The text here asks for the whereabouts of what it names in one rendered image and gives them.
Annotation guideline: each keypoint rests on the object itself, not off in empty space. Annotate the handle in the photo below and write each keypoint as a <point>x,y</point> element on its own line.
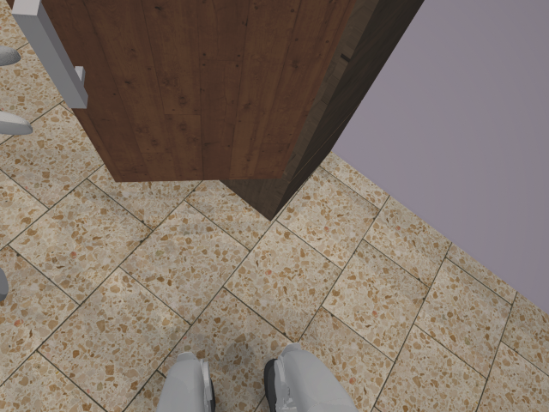
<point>36,25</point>

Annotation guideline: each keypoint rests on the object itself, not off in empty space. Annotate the left robot thigh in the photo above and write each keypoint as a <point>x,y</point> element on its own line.
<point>187,387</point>

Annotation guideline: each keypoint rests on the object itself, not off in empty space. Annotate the robot thigh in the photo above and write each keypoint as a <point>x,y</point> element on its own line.
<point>187,387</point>
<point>300,375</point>

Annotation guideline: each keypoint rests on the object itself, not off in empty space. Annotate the right robot thigh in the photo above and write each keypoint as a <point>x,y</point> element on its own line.
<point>300,375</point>

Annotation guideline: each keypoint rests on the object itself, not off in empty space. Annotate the left robot hand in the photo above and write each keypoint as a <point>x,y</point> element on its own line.
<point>11,124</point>

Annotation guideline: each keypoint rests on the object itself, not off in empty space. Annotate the cupboard door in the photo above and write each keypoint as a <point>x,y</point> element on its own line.
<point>183,90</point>

